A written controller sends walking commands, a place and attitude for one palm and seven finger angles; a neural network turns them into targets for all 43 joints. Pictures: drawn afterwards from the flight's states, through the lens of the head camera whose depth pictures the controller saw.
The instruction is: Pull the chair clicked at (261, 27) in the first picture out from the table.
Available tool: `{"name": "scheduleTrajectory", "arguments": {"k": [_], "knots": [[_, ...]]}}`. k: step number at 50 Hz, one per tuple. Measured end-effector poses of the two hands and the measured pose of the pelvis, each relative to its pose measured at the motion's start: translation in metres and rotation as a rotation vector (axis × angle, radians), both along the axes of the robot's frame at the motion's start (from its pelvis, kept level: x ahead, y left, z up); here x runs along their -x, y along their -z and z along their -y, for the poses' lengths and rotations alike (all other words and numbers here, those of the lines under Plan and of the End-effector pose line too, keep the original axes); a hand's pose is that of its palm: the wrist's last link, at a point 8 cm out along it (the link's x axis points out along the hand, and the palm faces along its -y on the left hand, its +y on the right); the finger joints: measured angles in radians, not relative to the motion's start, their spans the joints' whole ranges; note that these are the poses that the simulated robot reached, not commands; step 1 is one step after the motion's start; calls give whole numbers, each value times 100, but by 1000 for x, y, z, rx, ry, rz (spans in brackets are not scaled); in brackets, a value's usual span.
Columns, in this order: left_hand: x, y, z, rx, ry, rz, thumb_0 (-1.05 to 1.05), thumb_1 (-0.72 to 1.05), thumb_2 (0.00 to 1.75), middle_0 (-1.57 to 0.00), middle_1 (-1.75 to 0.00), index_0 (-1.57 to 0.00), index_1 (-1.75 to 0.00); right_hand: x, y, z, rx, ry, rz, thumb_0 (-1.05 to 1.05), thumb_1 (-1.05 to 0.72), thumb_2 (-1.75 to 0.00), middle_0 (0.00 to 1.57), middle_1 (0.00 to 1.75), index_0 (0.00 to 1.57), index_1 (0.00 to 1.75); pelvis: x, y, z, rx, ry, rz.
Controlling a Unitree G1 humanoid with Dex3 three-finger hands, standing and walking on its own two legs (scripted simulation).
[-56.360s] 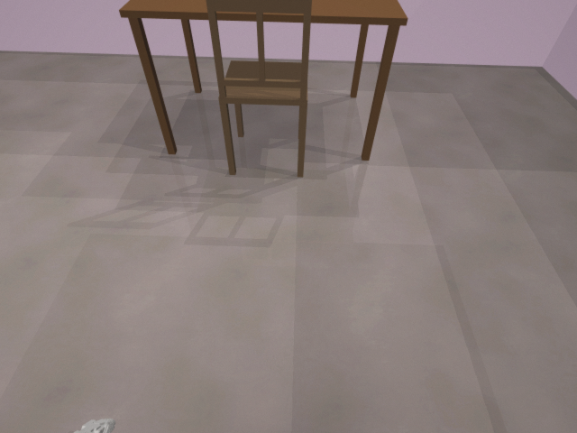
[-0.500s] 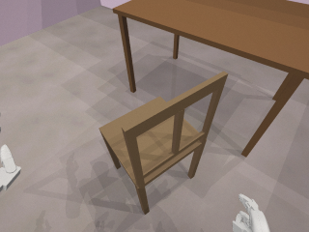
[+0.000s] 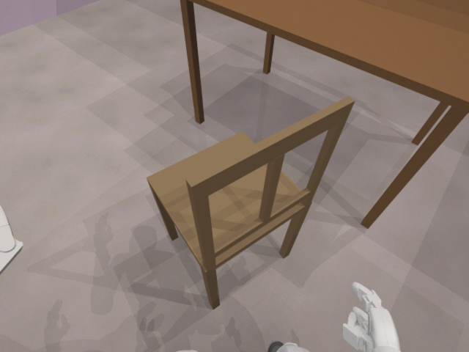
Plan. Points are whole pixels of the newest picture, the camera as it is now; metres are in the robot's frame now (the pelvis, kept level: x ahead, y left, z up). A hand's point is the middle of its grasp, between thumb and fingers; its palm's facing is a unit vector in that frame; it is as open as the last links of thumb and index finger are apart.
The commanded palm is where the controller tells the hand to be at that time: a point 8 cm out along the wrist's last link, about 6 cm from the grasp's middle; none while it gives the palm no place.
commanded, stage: step back with the hand held close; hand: left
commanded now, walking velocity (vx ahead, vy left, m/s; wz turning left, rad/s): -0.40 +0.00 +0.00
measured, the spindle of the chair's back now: (269, 190) +0.47 -0.05 -0.09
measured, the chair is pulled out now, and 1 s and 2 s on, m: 0.53 0.53 0.53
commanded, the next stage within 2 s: stop stepping back and stand still in 0.96 s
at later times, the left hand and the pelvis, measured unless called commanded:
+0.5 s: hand (23, 262) +0.18 +0.24 +0.18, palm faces +0.41 -0.77 -0.49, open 7.4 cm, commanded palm +0.11 +0.30 +0.19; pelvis -0.02 -0.01 +0.00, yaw +3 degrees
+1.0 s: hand out of the picture +0.10 +0.22 +0.17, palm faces +0.33 -0.78 -0.54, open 7.4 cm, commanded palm +0.03 +0.27 +0.19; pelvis -0.11 -0.03 +0.01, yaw +0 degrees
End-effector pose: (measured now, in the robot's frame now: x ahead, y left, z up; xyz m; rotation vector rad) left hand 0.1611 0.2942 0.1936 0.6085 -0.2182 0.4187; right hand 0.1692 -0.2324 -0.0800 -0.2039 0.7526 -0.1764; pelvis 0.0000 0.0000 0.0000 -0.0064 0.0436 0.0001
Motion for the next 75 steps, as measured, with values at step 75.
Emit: {"name": "scheduleTrajectory", "arguments": {"k": [75], "knots": [[196,-3,17,55,64,27,1,89,90,-22,-30,-21,-31,243,-13,25,4,57,27,1,-90,-90,20,30,20,30,195,-9,12,16,14,97]]}}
